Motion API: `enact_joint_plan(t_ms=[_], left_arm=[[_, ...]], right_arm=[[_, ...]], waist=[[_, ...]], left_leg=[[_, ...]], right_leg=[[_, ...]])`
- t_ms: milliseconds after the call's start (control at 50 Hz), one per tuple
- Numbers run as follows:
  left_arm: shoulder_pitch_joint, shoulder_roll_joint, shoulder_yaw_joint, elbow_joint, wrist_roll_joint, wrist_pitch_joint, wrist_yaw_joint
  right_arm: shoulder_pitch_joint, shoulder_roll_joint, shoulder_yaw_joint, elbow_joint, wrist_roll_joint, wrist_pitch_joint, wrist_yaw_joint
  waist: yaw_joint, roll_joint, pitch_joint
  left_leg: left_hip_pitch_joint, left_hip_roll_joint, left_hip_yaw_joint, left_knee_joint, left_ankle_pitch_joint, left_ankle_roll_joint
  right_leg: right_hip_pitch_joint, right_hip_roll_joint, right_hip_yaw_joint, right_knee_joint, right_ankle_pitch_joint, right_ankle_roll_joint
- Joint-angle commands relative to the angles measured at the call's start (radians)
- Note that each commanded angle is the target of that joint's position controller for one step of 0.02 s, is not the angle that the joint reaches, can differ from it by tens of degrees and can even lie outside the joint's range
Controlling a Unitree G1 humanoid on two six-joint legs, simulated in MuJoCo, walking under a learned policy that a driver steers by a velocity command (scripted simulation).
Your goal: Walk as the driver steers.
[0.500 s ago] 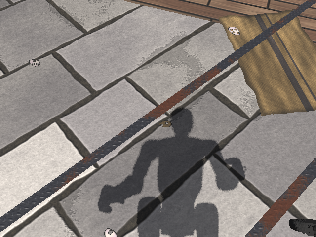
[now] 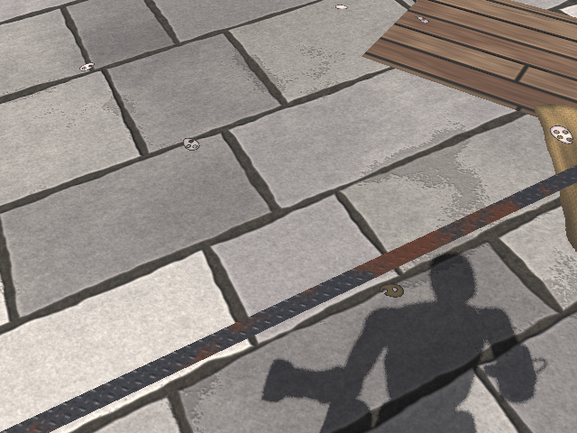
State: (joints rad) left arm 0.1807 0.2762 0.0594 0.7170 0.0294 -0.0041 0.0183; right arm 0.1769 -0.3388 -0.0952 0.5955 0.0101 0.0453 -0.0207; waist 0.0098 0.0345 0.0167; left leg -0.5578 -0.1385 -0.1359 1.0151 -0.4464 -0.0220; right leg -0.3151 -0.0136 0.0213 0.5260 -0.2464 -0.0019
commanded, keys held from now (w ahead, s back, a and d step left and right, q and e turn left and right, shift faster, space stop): no key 1.00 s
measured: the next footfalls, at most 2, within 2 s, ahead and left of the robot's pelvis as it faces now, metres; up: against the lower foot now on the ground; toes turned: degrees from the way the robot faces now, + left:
left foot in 0.24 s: +0.02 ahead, +0.15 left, +0.00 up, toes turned +1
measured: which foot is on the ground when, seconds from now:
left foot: up 0.00-0.22, down 0.24-1.00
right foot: down 0.00-1.00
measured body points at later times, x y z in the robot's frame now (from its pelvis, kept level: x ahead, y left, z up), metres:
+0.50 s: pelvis +0.00 +0.04 +0.00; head +0.01 +0.05 +0.45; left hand +0.09 +0.31 -0.12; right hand +0.19 -0.18 -0.09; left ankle -0.02 +0.14 -0.74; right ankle +0.02 -0.12 -0.74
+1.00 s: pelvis +0.01 +0.03 +0.00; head +0.02 +0.04 +0.45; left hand +0.05 +0.30 -0.14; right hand +0.13 -0.21 -0.13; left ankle -0.02 +0.14 -0.74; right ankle +0.02 -0.12 -0.74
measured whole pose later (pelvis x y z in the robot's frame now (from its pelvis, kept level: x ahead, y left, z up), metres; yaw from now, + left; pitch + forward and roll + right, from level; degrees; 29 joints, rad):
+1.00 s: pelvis +0.01 +0.03 +0.00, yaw +4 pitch -1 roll +0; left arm 0.24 0.25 0.03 0.93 0.01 0.00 0.04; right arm 0.21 -0.22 -0.04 0.87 0.00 0.01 -0.02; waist 0.02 0.00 0.03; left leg -0.19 -0.03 -0.05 0.52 -0.31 0.01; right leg -0.20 -0.07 -0.02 0.50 -0.28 0.06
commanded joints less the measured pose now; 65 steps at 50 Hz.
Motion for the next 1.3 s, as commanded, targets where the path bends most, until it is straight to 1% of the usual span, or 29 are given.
enact_joint_plan(t_ms=[20,40,60,80,120,140,160,180,200,220,240,260,280,300,320,340,360,400,520,620,780,960,1140,1300], left_arm=[[-0.088,0.122,0.027,-0.094,-0.022,-0.011,0.014],[-0.074,0.122,0.026,-0.090,-0.019,-0.006,0.014],[-0.055,0.124,0.027,-0.084,-0.017,-0.002,0.014],[-0.039,0.128,0.029,-0.079,-0.017,0.002,0.014],[-0.031,0.147,0.035,-0.070,-0.022,0.008,0.012],[-0.021,0.160,0.039,-0.063,-0.025,0.010,0.009],[-0.007,0.169,0.041,-0.056,-0.031,0.012,0.006],[-0.001,0.174,0.041,-0.051,-0.038,0.013,0.003],[-0.007,0.171,0.038,-0.047,-0.047,0.014,0.002],[0.008,0.154,0.030,-0.037,-0.055,0.011,0.000],[0.053,0.134,0.022,-0.021,-0.049,0.000,-0.005],[0.064,0.083,0.003,-0.034,-0.010,-0.014,-0.015],[0.065,0.034,-0.014,-0.048,-0.002,-0.024,-0.017],[0.014,0.087,-0.006,-0.041,0.003,-0.023,-0.013],[-0.013,0.100,-0.002,-0.039,0.002,-0.023,-0.015],[-0.014,0.106,-0.001,-0.028,-0.002,-0.020,-0.013],[-0.007,0.120,0.003,-0.024,-0.002,-0.014,-0.010],[0.006,0.105,-0.001,-0.013,-0.009,-0.013,-0.011],[0.035,0.095,-0.002,0.031,-0.011,-0.014,-0.002],[0.046,0.096,-0.001,0.061,-0.014,-0.015,0.007],[0.062,0.097,0.000,0.111,-0.019,-0.013,0.018],[0.077,0.086,-0.001,0.173,-0.024,-0.006,0.026],[0.095,0.069,-0.004,0.235,-0.026,-0.001,0.032],[0.116,0.052,-0.010,0.283,-0.027,0.000,0.035]], right_arm=[[0.060,-0.077,-0.032,-0.031,-0.003,0.006,-0.005],[0.041,-0.058,-0.024,-0.038,0.002,0.006,-0.005],[0.014,-0.042,-0.016,-0.047,0.005,0.003,-0.005],[-0.010,-0.029,-0.008,-0.055,0.004,0.000,-0.004],[-0.040,0.001,0.010,-0.066,-0.004,-0.004,0.003],[-0.049,0.004,0.015,-0.069,-0.003,-0.006,0.007],[-0.046,-0.007,0.013,-0.065,0.001,-0.006,0.010],[-0.030,-0.017,0.009,-0.054,0.003,-0.007,0.012],[0.003,-0.016,0.007,-0.035,0.002,-0.009,0.015],[0.028,-0.016,0.007,-0.018,-0.002,-0.010,0.016],[0.030,-0.043,0.006,-0.023,-0.009,-0.010,0.013],[0.053,-0.106,-0.003,-0.033,-0.018,-0.008,0.002],[-0.022,-0.094,0.007,-0.020,-0.040,-0.009,0.006],[-0.070,-0.023,0.021,-0.042,-0.037,-0.018,0.014],[-0.063,0.003,0.030,-0.026,-0.043,-0.026,0.018],[-0.051,-0.018,0.025,-0.018,-0.043,-0.031,0.019],[-0.047,-0.025,0.026,-0.014,-0.038,-0.037,0.021],[-0.025,-0.015,0.033,0.004,-0.033,-0.042,0.019],[-0.032,0.001,0.039,0.024,-0.030,-0.040,0.014],[-0.027,0.009,0.039,0.056,-0.026,-0.043,0.012],[-0.003,0.012,0.036,0.129,-0.021,-0.044,0.005],[0.023,0.012,0.035,0.226,-0.015,-0.044,-0.005],[0.038,0.014,0.039,0.314,-0.011,-0.042,-0.012],[0.049,0.020,0.046,0.377,-0.009,-0.040,-0.015]], waist=[[-0.034,-0.150,-0.049],[-0.023,-0.158,-0.045],[-0.009,-0.175,-0.052],[0.006,-0.191,-0.064],[0.021,-0.230,-0.092],[0.030,-0.251,-0.097],[0.036,-0.264,-0.098],[0.032,-0.263,-0.097],[0.011,-0.251,-0.092],[-0.004,-0.230,-0.084],[0.004,-0.188,-0.101],[0.027,-0.008,-0.162],[0.075,0.190,-0.143],[0.037,0.126,-0.113],[0.028,0.108,-0.102],[0.017,0.097,-0.086],[0.012,0.086,-0.051],[0.017,0.064,-0.029],[0.017,0.009,-0.020],[0.018,-0.013,-0.031],[0.017,-0.023,-0.029],[0.014,-0.027,-0.009],[0.010,-0.031,0.007],[0.007,-0.032,0.019]], left_leg=[[-0.073,0.051,0.002,0.235,0.018,-0.049],[-0.060,0.053,0.026,0.193,0.035,-0.057],[-0.058,0.062,0.042,0.122,0.041,-0.063],[-0.042,0.076,0.054,0.037,0.038,-0.068],[0.071,0.110,0.088,-0.144,0.010,-0.066],[0.125,0.117,0.109,-0.220,-0.003,-0.061],[0.166,0.115,0.128,-0.289,0.008,-0.057],[0.209,0.111,0.142,-0.377,0.057,-0.047],[0.276,0.105,0.157,-0.511,0.158,-0.029],[0.360,0.099,0.160,-0.661,0.275,-0.003],[0.477,0.147,0.087,-0.692,0.380,0.028],[0.596,0.311,-0.092,-0.657,0.643,0.074],[0.454,0.383,-0.138,-0.626,0.610,0.183],[0.397,0.328,-0.105,-0.638,0.460,0.190],[0.393,0.279,-0.069,-0.635,0.357,0.145],[0.374,0.246,-0.047,-0.634,0.302,0.115],[0.346,0.240,-0.047,-0.640,0.299,0.102],[0.330,0.228,-0.035,-0.630,0.315,0.091],[0.328,0.211,-0.023,-0.620,0.320,0.091],[0.338,0.196,-0.005,-0.607,0.353,0.086],[0.345,0.175,0.024,-0.593,0.385,0.075],[0.349,0.161,0.047,-0.589,0.394,0.061],[0.352,0.153,0.062,-0.596,0.388,0.053],[0.349,0.149,0.072,-0.605,0.373,0.049]], right_leg=[[0.111,-0.241,0.205,-0.190,0.338,-0.189],[0.118,-0.219,0.166,-0.195,0.343,-0.191],[0.154,-0.210,0.147,-0.190,0.349,-0.195],[0.188,-0.210,0.136,-0.181,0.359,-0.198],[0.194,-0.212,0.114,-0.165,0.369,-0.200],[0.186,-0.220,0.116,-0.162,0.380,-0.205],[0.186,-0.229,0.126,-0.156,0.385,-0.210],[0.182,-0.231,0.132,-0.141,0.382,-0.207],[0.163,-0.223,0.125,-0.120,0.378,-0.194],[0.130,-0.208,0.115,-0.103,0.354,-0.162],[0.063,-0.191,0.105,-0.086,0.282,-0.100],[-0.024,-0.119,0.024,0.046,0.090,-0.022],[-0.018,-0.065,-0.030,-0.005,-0.116,0.031],[0.042,-0.065,-0.026,-0.016,-0.056,0.060],[0.054,-0.059,-0.031,-0.035,0.023,0.064],[0.068,-0.056,-0.040,-0.033,0.061,0.065],[0.066,-0.059,-0.035,-0.038,0.083,0.065],[0.082,-0.061,-0.031,-0.052,0.097,0.060],[0.103,-0.063,-0.035,-0.070,0.108,0.066],[0.120,-0.066,-0.038,-0.074,0.124,0.069],[0.130,-0.065,-0.044,-0.073,0.137,0.067],[0.131,-0.057,-0.053,-0.082,0.135,0.059],[0.132,-0.049,-0.059,-0.093,0.130,0.053],[0.132,-0.042,-0.063,-0.100,0.122,0.049]])
Velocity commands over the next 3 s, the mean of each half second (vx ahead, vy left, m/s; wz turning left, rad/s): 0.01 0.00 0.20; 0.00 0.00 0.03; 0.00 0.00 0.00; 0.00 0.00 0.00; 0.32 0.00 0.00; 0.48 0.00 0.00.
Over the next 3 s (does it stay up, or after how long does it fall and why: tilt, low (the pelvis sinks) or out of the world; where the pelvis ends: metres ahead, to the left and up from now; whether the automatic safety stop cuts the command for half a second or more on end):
stays up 0.44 0.06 0.01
